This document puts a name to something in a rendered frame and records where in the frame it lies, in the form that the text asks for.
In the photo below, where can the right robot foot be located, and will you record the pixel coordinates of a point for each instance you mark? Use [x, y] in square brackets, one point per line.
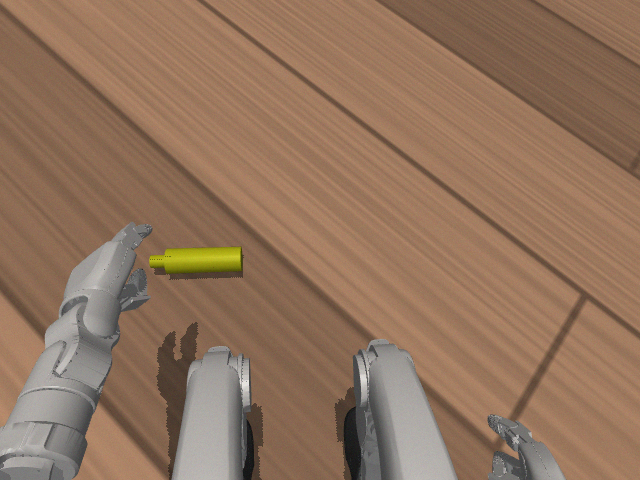
[351, 443]

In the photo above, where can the left robot arm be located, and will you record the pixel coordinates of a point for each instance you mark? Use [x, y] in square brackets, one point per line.
[44, 436]

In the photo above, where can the bottle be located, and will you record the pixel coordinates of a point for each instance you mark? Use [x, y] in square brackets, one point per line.
[199, 260]

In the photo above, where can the left robot hand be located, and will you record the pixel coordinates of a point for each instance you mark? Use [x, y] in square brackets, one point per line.
[108, 268]

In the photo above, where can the right robot hand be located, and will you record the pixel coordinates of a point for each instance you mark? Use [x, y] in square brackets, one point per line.
[535, 460]

